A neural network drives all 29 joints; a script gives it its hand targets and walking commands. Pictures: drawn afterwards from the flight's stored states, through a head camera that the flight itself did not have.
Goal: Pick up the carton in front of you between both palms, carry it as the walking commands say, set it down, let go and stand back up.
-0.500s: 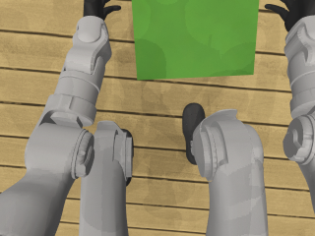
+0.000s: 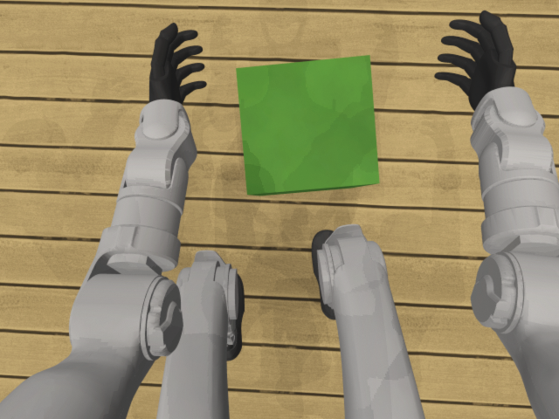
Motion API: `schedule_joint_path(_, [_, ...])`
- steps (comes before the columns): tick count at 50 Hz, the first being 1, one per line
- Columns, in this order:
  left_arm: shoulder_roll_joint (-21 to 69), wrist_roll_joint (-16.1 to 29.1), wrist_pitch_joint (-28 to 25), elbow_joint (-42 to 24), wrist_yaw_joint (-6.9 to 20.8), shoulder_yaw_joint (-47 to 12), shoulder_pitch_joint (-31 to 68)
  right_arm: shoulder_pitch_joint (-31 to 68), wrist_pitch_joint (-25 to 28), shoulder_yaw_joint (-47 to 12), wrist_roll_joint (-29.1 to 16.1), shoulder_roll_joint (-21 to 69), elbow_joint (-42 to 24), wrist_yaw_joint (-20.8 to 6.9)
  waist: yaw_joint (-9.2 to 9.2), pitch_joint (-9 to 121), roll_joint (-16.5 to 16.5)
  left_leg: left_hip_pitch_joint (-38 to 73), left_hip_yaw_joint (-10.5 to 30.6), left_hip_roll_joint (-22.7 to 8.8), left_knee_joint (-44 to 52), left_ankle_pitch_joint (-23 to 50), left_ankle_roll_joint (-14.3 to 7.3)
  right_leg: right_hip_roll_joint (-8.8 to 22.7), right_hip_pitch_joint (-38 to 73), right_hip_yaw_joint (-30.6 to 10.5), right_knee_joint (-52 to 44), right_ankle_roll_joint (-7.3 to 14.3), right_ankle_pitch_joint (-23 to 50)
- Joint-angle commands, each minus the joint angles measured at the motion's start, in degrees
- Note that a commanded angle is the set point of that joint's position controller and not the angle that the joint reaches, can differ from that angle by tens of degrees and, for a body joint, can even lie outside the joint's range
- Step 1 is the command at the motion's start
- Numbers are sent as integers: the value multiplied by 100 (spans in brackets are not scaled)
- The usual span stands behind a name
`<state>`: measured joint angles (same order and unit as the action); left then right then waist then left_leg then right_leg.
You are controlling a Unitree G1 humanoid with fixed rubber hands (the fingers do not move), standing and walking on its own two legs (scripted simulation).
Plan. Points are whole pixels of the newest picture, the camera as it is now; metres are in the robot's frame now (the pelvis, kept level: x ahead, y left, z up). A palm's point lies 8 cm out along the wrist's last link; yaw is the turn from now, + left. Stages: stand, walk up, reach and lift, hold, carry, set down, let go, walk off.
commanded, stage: set down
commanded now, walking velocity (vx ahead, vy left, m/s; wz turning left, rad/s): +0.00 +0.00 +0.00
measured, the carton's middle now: (304, 139) +0.47 -0.11 -0.36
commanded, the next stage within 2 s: let go in 0.46 s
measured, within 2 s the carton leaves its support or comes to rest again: neither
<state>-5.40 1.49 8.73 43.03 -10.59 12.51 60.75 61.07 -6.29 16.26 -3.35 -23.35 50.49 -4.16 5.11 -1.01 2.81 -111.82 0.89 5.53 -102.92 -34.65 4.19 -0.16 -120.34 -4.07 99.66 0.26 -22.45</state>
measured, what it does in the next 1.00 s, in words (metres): rises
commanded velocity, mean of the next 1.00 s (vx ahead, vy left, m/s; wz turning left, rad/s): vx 0.00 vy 0.00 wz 0.00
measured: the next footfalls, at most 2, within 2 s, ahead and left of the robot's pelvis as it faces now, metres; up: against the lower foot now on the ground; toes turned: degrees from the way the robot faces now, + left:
none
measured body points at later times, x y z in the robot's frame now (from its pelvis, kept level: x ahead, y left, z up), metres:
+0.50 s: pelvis +0.04 -0.01 +0.13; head +0.31 -0.07 +0.48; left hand +0.52 +0.06 +0.03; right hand +0.46 -0.34 +0.02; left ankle +0.08 +0.14 -0.45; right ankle +0.13 -0.12 -0.45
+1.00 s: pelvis +0.10 -0.02 +0.25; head +0.26 -0.05 +0.67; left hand +0.40 +0.15 +0.15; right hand +0.34 -0.30 +0.15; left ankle +0.08 +0.14 -0.45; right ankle +0.13 -0.12 -0.45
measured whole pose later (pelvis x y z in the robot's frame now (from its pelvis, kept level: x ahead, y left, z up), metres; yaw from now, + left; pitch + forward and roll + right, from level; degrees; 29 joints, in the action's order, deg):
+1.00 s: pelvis +0.10 -0.02 +0.25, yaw -5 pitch +24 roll +1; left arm -5.8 -3.5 1.4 30.3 -1.8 6.6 8.4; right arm 8.0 -0.7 8.4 0.5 -14.2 30.9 -5.5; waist 2.3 2.8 1.0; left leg -44.8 4.2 0.8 -42.8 -21.7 2.5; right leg -1.5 -51.9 -1.5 42.2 1.2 -13.7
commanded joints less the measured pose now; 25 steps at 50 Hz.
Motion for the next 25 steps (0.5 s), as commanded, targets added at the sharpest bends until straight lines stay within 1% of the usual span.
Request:
schedule_joint_path(1, [-269,-54,-39,-1041,-16,-81,940,897,46,286,59,-952,-933,-43,389,6178,-482,1276,-836,332,1418,454,22,-209,5621,662,-1142,-196,1479])
schedule_joint_path(4, [-210,-99,52,-1376,-30,-101,767,770,-43,336,42,-919,-1196,-134,328,6337,-421,1628,-830,327,1721,636,33,-252,5923,699,-1385,-194,1688])
schedule_joint_path(8, [-141,-158,135,-1550,-23,-62,477,593,-128,327,31,-809,-1306,-251,209,6245,-444,1914,-805,297,2143,793,33,-278,6258,703,-1758,-204,1827])
schedule_joint_path(11, [-93,-198,147,-1537,6,-16,238,440,-141,342,82,-736,-1282,-309,156,6099,-514,2041,-776,274,2468,890,31,-285,6524,677,-2058,-214,1932])
schedule_joint_path(16, [-3,-238,94,-1462,82,14,-113,180,-85,421,236,-648,-1216,-356,141,5868,-587,2377,-698,240,3042,1086,35,-289,6970,619,-2597,-205,2143])
schedule_joint_path(21, [77,-281,16,-1418,156,8,-328,-6,10,514,377,-548,-1155,-390,139,5658,-556,2868,-594,192,3606,1324,43,-285,7367,564,-3139,-157,2370])
schedule_joint_path(25, [105,-404,-54,-1256,209,60,-543,-189,92,507,517,-414,-1001,-410,79,5415,-519,3170,-527,139,3995,1438,50,-258,7567,487,-3540,-127,2388])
